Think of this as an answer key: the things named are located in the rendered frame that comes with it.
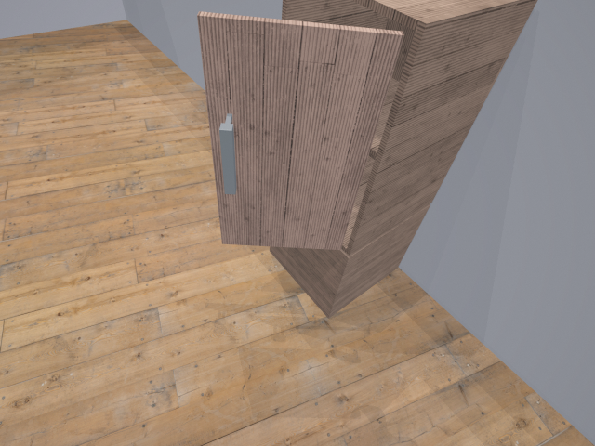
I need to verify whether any handle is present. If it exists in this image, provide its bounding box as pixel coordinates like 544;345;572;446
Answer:
219;113;237;194

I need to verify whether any cupboard door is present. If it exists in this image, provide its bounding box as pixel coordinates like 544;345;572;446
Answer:
197;11;404;250

